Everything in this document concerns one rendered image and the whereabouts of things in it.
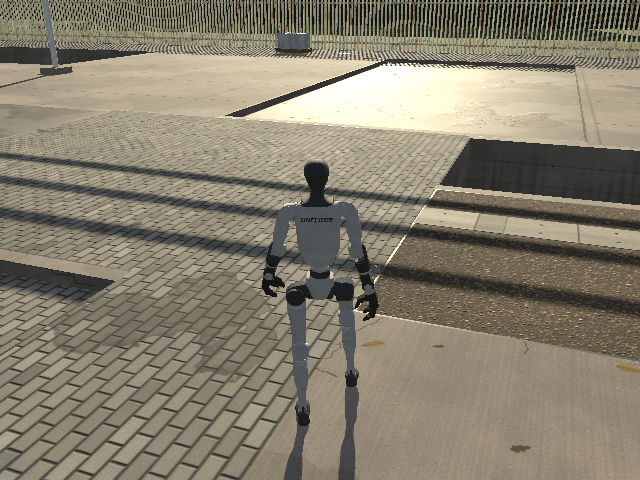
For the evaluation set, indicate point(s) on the left robot foot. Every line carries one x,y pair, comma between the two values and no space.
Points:
303,417

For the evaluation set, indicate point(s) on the left robot upper arm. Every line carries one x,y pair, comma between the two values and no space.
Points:
285,214

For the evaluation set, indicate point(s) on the right robot hand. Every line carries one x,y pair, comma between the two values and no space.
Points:
371,308

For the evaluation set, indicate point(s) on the right robot upper arm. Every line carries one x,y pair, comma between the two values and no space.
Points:
350,212

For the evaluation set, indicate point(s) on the robot right forearm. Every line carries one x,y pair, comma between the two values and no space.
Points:
364,272

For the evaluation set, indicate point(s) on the humanoid robot head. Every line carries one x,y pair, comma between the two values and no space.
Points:
316,172

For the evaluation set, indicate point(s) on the robot left forearm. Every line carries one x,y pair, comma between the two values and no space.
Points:
271,264

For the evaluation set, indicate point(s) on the left robot hand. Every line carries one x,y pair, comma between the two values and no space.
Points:
275,283

